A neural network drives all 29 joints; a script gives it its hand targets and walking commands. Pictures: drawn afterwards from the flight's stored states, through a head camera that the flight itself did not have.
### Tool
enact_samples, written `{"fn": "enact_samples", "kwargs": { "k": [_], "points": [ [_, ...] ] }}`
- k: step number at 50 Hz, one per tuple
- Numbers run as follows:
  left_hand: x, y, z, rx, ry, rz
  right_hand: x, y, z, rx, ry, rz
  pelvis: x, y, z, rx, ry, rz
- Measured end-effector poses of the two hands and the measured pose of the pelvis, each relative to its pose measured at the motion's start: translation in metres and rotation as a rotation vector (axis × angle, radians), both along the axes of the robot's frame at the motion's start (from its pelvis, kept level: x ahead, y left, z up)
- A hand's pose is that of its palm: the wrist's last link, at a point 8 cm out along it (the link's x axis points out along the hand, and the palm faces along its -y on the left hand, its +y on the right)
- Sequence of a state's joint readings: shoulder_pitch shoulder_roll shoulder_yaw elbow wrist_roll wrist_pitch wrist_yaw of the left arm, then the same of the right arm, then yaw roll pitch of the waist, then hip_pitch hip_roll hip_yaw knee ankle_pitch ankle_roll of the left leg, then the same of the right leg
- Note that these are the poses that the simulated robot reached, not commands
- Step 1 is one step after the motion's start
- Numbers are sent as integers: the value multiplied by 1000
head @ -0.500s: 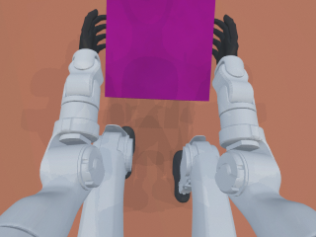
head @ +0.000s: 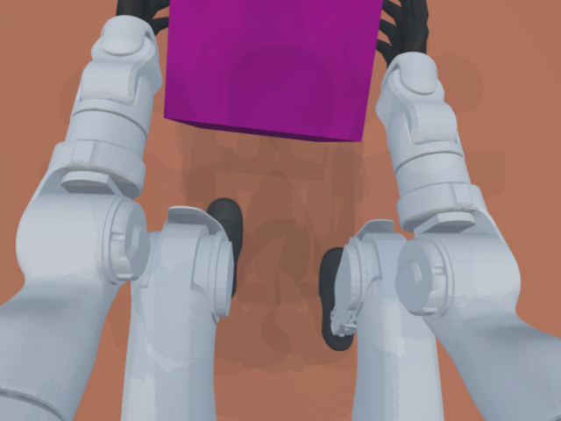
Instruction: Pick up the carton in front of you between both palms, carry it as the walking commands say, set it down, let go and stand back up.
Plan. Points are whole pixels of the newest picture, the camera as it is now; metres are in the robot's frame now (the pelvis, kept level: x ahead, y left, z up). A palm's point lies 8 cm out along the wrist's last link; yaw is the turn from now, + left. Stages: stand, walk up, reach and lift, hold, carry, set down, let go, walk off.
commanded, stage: set down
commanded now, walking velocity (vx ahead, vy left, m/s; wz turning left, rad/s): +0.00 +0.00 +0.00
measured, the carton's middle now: (269, 58) +0.51 +0.08 -0.23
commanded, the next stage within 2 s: none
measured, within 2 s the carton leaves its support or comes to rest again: rests again in 0.36 s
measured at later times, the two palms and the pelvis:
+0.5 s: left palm (141, 34) +0.50 +0.24 -0.17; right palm (397, 60) +0.52 -0.07 -0.17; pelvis -0.01 +0.00 -0.01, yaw -1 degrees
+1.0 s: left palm (137, 43) +0.50 +0.25 -0.19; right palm (403, 67) +0.52 -0.09 -0.19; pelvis -0.02 +0.00 -0.02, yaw +0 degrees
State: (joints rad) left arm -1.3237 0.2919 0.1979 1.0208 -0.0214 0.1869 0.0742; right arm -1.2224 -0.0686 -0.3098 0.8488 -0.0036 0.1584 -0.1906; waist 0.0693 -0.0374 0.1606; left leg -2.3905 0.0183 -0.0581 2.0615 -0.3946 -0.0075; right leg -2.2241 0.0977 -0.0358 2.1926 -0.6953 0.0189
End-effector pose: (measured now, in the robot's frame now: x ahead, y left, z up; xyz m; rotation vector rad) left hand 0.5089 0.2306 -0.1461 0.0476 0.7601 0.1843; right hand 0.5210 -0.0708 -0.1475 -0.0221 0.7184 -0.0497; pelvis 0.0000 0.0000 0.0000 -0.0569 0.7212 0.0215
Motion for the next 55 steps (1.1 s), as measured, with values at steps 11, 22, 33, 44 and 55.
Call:
{"fn": "enact_samples", "kwargs": {
  "k": [11,22,33,44,55],
  "points": [
    [-4,-1,-11,1,31,-8,-5,-3,-12,6,29,26,-5,-1,-6,6,-18,-20],
    [-5,5,-23,-7,43,-16,-4,-1,-22,35,20,54,-10,1,-13,15,-42,-29],
    [-8,8,-30,-18,49,-19,0,0,-23,44,13,91,-15,3,-16,21,-73,-26],
    [-8,9,-31,-25,43,-19,1,-1,-24,42,5,124,-16,3,-17,23,-86,-21],
    [-23,35,-52,20,32,82,-10,-47,-54,-71,44,80,-14,4,-14,21,-104,-23]
  ]
}}
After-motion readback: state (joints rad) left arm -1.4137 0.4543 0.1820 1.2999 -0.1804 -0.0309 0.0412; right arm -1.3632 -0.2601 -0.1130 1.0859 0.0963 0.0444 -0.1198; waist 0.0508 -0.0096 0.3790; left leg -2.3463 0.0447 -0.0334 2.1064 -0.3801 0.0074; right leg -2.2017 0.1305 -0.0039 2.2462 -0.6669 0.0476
